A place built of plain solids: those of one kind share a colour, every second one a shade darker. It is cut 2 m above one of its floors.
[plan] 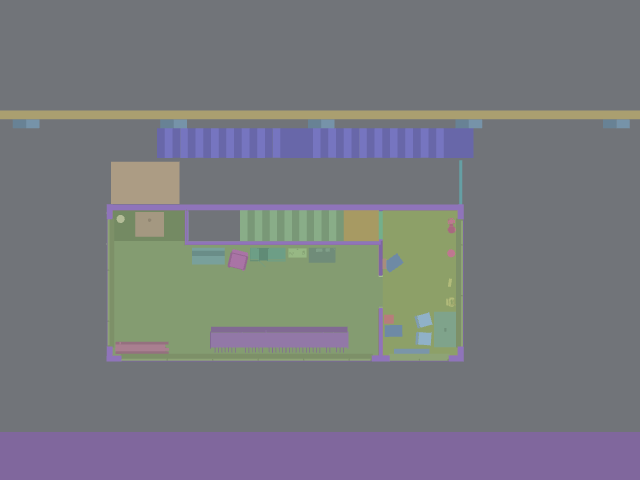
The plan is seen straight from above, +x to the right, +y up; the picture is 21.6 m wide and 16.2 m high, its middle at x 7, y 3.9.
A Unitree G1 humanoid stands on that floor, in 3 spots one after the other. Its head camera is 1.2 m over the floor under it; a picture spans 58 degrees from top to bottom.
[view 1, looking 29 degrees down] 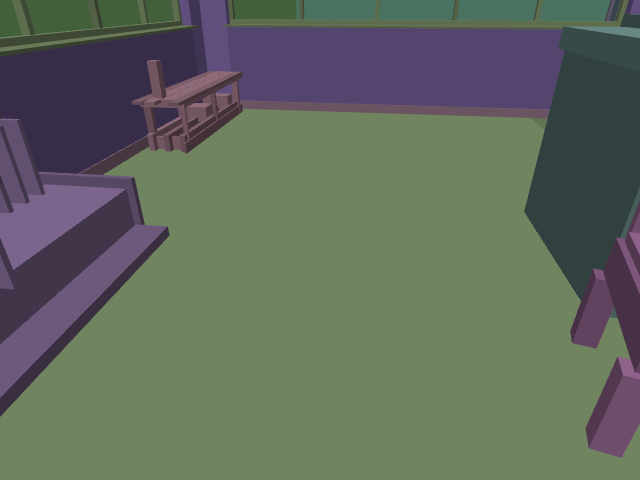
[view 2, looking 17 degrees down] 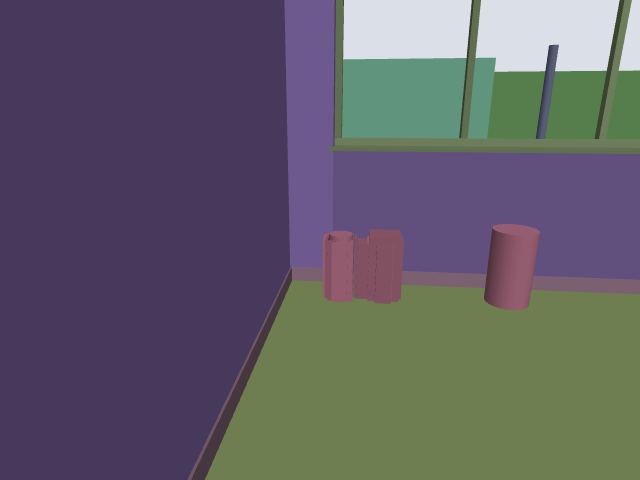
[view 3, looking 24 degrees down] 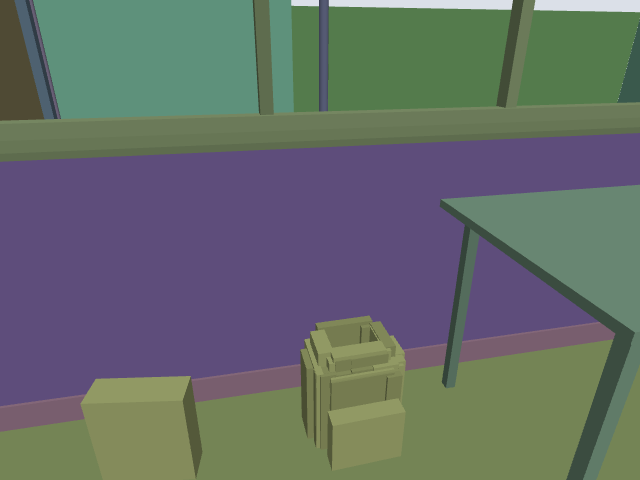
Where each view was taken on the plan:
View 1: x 5.40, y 2.15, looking -172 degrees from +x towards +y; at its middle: raised_floor_operating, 2.48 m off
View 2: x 8.75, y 4.38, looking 6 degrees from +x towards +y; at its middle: wall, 3.05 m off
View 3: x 10.35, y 2.15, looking -12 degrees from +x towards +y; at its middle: wall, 1.46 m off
